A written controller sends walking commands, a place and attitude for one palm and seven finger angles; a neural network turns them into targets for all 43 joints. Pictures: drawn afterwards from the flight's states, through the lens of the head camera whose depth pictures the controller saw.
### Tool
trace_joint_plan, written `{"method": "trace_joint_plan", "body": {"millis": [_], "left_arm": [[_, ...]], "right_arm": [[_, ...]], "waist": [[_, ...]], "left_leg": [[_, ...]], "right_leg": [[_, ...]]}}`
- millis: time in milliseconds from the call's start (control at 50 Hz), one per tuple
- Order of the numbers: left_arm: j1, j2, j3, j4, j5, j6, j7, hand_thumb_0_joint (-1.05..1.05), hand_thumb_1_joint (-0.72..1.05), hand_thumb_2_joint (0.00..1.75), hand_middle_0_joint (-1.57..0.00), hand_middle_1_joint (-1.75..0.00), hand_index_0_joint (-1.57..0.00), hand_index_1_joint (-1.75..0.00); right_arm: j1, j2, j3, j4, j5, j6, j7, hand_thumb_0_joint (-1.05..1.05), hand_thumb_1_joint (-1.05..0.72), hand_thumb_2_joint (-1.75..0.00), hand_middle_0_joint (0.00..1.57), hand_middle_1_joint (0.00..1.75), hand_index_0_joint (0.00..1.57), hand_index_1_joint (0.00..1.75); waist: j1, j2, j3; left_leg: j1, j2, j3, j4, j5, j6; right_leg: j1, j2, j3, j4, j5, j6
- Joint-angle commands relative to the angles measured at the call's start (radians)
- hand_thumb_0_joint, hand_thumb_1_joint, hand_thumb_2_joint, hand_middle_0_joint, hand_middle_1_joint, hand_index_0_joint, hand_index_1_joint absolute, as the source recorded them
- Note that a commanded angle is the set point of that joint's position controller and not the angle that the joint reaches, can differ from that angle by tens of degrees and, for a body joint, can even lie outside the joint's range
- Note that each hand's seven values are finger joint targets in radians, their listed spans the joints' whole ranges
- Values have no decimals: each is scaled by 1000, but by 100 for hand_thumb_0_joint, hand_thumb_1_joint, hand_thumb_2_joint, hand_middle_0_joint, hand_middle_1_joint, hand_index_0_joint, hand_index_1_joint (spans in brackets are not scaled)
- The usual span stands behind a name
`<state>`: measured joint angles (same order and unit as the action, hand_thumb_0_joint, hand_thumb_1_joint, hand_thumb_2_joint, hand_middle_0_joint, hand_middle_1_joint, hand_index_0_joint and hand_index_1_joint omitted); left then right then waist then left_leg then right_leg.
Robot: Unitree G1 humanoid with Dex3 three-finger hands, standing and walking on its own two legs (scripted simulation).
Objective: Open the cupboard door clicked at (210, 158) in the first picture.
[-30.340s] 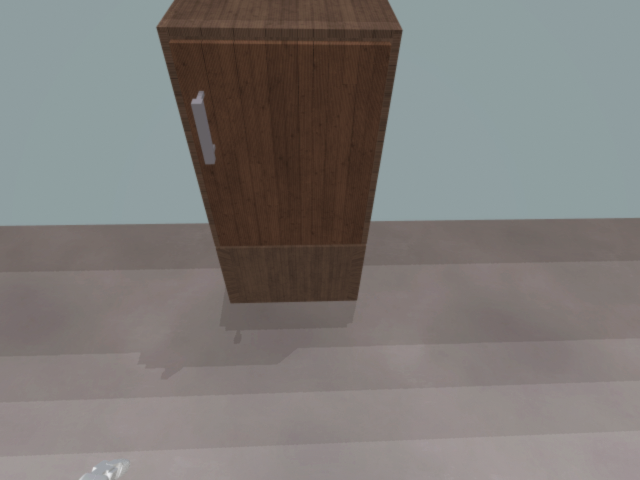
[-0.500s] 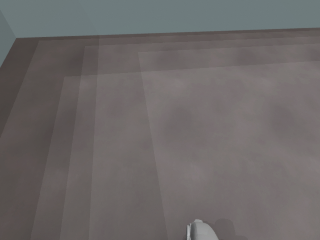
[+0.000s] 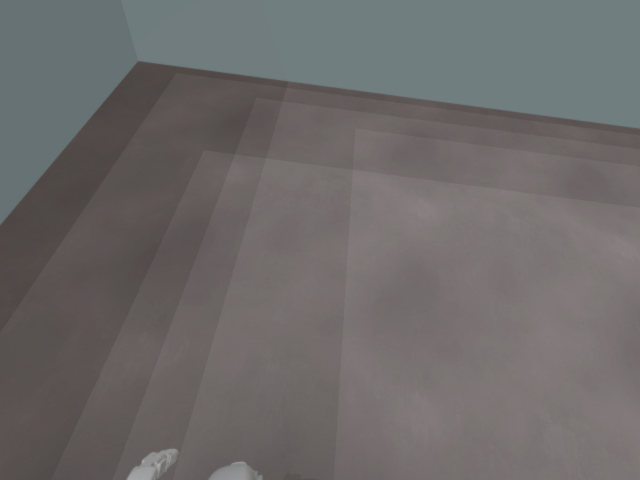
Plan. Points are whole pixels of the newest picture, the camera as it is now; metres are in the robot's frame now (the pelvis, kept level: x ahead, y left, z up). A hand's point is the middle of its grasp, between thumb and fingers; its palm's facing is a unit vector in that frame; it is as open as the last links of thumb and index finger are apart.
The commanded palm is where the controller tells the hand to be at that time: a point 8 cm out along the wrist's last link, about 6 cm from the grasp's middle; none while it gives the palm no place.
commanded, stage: turn to face it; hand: left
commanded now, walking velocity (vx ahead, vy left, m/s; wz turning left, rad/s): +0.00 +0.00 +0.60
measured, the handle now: out of the picture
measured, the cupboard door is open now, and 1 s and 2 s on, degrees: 39 39 39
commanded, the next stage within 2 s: none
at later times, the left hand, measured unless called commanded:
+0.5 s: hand out of the picture +0.07 +0.20 -0.14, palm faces +0.24 -0.93 -0.28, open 7.4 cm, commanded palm none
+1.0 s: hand out of the picture -0.07 +0.15 -0.17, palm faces +0.60 -0.76 -0.25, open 7.4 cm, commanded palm none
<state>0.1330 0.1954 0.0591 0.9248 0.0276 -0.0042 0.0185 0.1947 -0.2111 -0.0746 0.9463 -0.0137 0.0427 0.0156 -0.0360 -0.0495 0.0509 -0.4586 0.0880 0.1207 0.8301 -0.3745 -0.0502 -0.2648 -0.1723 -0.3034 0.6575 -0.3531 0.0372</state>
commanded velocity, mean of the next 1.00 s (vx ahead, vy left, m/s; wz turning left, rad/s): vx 0.00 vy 0.00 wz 0.60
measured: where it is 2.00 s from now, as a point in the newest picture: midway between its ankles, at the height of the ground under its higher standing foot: outside the picture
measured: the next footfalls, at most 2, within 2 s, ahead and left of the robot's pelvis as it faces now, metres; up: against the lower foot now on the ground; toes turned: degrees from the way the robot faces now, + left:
left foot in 0.02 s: +0.09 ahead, +0.11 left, +0.00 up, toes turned +9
right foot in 0.52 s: +0.09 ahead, -0.14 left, +0.00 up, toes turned +15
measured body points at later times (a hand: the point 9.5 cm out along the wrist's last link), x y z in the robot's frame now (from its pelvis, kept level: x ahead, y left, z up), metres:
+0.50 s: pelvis +0.03 -0.03 +0.01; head +0.09 -0.02 +0.46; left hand +0.05 +0.25 -0.12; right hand +0.15 -0.26 -0.14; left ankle +0.05 +0.10 -0.72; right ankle +0.05 -0.16 -0.71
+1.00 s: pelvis +0.02 -0.04 +0.00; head +0.05 -0.01 +0.45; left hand -0.10 +0.19 -0.15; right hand +0.29 -0.18 -0.12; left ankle -0.04 +0.05 -0.72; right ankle +0.05 -0.15 -0.72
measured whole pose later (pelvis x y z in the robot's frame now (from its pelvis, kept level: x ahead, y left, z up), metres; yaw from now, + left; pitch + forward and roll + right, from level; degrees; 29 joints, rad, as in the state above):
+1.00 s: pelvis +0.02 -0.04 +0.00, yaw +36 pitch +0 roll +1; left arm 0.27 0.24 0.06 0.92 0.02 0.01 0.01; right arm 0.07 -0.25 -0.07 0.90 -0.01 0.05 0.03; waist 0.02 -0.05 0.10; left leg -0.30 0.01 0.10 0.62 -0.30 -0.01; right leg -0.25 -0.19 -0.29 0.72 -0.42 0.02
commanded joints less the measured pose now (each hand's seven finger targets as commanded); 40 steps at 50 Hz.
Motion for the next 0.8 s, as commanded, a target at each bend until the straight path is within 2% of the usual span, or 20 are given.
{"method": "trace_joint_plan", "body": {"millis": [0,20,40,60,120,160,220,300,380,420,460,480,500,520,540,560,580,620,700,780], "left_arm": [[9,73,31,-118,-14,18,-7,0,90,90,-20,-30,-20,-30],[-49,85,19,-153,-4,27,1,0,90,90,-20,-30,-20,-30],[-63,94,18,-169,-2,22,-4,0,90,90,-20,-30,-20,-30],[-60,83,30,-143,6,22,-2,0,90,90,-20,-30,-20,-30],[22,118,38,-80,6,27,-13,0,90,90,-20,-30,-20,-30],[63,119,34,-64,1,24,-14,0,90,90,-20,-30,-20,-30],[46,120,28,-69,-6,26,-8,0,90,90,-20,-30,-20,-30],[21,120,23,-89,-11,28,-5,0,90,90,-20,-30,-20,-30],[3,115,18,-104,-16,26,-1,0,90,90,-20,-30,-20,-30],[54,116,18,-92,-21,23,2,0,90,90,-20,-30,-20,-30],[135,128,23,-74,-23,12,6,0,90,90,-20,-30,-20,-30],[175,168,33,-67,-17,3,12,0,90,90,-20,-30,-20,-30],[185,263,52,-72,1,-6,21,0,90,90,-20,-30,-20,-30],[145,285,43,-89,-1,-2,24,0,90,90,-20,-30,-20,-30],[89,251,34,-104,-6,-2,26,0,90,90,-20,-30,-20,-30],[38,184,27,-107,-10,-11,27,0,90,90,-20,-30,-20,-30],[18,167,17,-111,-12,-12,24,0,90,90,-20,-30,-20,-30],[46,148,12,-106,-14,-18,20,0,90,90,-20,-30,-20,-30],[146,167,21,-84,-9,-20,23,0,90,90,-20,-30,-20,-30],[189,192,32,-71,-2,-15,20,0,90,90,-20,-30,-20,-30]], "right_arm": [[250,-238,-55,-26,-16,-27,1,0,-90,-90,20,30,20,30],[261,-286,-56,-25,-14,-27,-13,0,-90,-90,20,30,20,30],[206,-285,-53,-48,-12,-30,-16,0,-90,-90,20,30,20,30],[141,-258,-49,-69,-15,-35,-27,0,-90,-90,20,30,20,30],[27,-203,-23,-105,-8,-47,-36,0,-90,-90,20,30,20,30],[27,-203,-23,-108,-4,-55,-37,0,-90,-90,20,30,20,30],[59,-211,-29,-94,-3,-54,-35,0,-90,-90,20,30,20,30],[55,-220,-35,-86,-6,-41,-28,0,-90,-90,20,30,20,30],[39,-221,-42,-82,-12,-26,-22,0,-90,-90,20,30,20,30],[4,-224,-47,-93,-12,-18,-21,0,-90,-90,20,30,20,30],[-40,-213,-51,-105,-4,-14,-20,0,-90,-90,20,30,20,30],[-46,-176,-46,-114,5,-13,-16,0,-90,-90,20,30,20,30],[-31,-105,-37,-129,13,-13,-11,0,-90,-90,20,30,20,30],[-61,-144,-42,-133,1,-15,-7,0,-90,-90,20,30,20,30],[-43,-155,-48,-124,-2,-8,0,0,-90,-90,20,30,20,30],[-27,-139,-47,-83,-8,6,0,0,-90,-90,20,30,20,30],[-17,-128,-43,-65,-6,11,5,0,-90,-90,20,30,20,30],[-25,-107,-33,-63,-2,14,11,0,-90,-90,20,30,20,30],[-100,-96,-20,-74,0,17,12,0,-90,-90,20,30,20,30],[-159,-82,-10,-88,1,16,13,0,-90,-90,20,30,20,30]], "waist": [[-89,499,-88],[-98,422,-137],[-62,284,-115],[-38,323,-130],[18,230,-104],[32,169,-157],[16,122,-172],[5,163,-138],[-1,199,-110],[16,216,-120],[56,200,-144],[78,82,-159],[87,-238,-152],[86,-271,-113],[52,-137,-89],[17,-160,-61],[2,-144,-47],[8,-149,-60],[57,-126,-86],[82,-133,-68]], "left_leg": [[323,284,-509,-459,466,160],[308,388,-648,-520,511,248],[255,378,-585,-531,374,257],[243,300,-580,-526,320,216],[238,164,-369,-500,370,152],[307,146,-315,-477,478,161],[356,158,-352,-472,527,197],[339,157,-398,-489,429,220],[263,136,-448,-483,366,216],[203,122,-474,-464,363,209],[115,75,-467,-404,319,173],[-4,11,-425,-325,190,123],[-204,-142,-230,-84,-92,30],[-191,-153,-163,175,-242,11],[-156,-117,-200,301,-191,15],[-171,-93,-202,373,-124,2],[-170,-75,-175,413,-64,-14],[-172,-70,-144,407,-12,-28],[-161,-58,-98,259,-35,-41],[-101,-58,-59,107,-72,-32]], "right_leg": [[-377,27,63,377,-349,60],[-403,69,233,551,-351,44],[-397,31,288,587,-247,33],[-430,52,299,639,-185,42],[-405,64,323,646,10,61],[-382,74,319,608,38,71],[-362,84,324,517,13,78],[-326,101,316,376,-38,78],[-212,137,302,191,-81,57],[-101,161,292,70,-71,42],[73,171,283,-136,59,31],[219,98,347,-293,100,12],[322,-186,646,-425,50,-86],[178,-338,722,-423,191,-173],[104,-310,616,-394,254,-198],[104,-224,546,-365,351,-169],[114,-168,445,-324,452,-146],[164,-124,319,-282,615,-112],[292,-148,271,-247,742,-119],[297,-179,240,-226,778,-134]]}}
